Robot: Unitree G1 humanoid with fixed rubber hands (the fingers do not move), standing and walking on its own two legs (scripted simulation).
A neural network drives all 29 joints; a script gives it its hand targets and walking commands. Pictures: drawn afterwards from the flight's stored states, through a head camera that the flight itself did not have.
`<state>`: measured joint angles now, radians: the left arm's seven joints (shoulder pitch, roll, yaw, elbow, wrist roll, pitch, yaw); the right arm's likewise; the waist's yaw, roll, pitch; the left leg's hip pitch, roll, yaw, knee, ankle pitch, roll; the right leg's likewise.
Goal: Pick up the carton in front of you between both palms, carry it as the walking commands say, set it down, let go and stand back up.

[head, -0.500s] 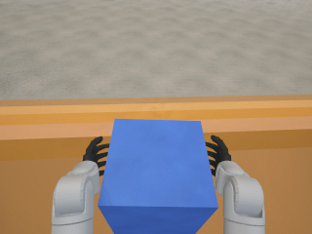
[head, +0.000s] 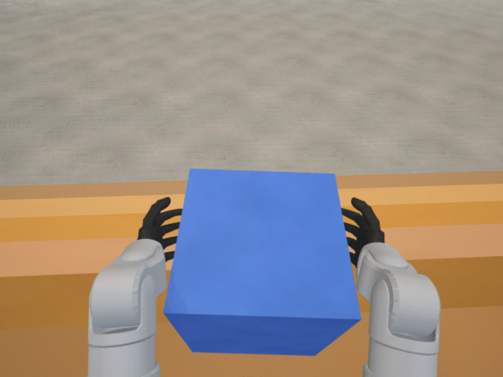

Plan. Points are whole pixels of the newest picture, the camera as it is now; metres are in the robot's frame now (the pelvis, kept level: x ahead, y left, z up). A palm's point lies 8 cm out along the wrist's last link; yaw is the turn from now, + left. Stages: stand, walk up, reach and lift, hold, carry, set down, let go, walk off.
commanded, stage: carry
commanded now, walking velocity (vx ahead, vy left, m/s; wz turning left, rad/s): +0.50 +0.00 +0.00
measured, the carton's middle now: (257, 270) +0.29 +0.00 +0.04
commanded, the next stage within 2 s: none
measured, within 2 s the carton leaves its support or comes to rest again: neither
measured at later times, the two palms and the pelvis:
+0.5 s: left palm (199, 107) +0.69 +0.14 +0.10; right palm (327, 108) +0.67 -0.16 +0.11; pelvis +0.31 +0.01 +0.00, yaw -1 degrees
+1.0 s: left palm (218, 69) +1.01 +0.13 +0.05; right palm (310, 68) +1.03 -0.17 +0.05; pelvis +0.66 -0.02 -0.13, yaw -1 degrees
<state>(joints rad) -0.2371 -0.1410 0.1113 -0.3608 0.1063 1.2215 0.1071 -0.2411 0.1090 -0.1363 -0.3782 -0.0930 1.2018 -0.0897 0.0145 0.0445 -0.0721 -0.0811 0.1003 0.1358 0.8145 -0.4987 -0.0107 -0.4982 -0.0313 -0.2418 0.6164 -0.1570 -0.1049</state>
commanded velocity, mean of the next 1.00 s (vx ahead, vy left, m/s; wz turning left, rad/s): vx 0.50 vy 0.00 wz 0.00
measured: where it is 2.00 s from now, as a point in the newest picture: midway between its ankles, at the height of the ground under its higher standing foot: (261, 219)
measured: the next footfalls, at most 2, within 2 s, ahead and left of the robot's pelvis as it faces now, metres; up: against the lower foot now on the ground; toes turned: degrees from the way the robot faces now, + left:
left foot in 0.44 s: +0.44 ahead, +0.07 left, +0.00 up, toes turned +4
right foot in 0.96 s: +0.77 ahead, -0.05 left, -0.14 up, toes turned -2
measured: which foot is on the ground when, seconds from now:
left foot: up 0.00-0.42, down 0.44-0.96, up 0.98-1.00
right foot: down 0.00-0.44, up 0.46-0.94, down 0.96-1.00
